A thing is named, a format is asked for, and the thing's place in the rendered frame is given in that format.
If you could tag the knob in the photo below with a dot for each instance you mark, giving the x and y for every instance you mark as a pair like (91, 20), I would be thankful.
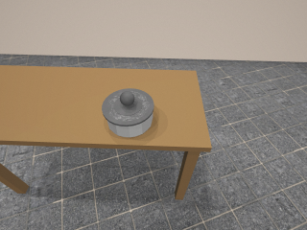
(127, 98)

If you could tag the lid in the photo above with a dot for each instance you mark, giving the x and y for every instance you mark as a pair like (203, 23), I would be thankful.
(128, 115)

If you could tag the table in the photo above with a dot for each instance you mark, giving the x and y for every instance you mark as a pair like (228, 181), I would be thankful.
(53, 106)

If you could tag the pot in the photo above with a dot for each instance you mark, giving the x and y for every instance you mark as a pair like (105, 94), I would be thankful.
(131, 131)

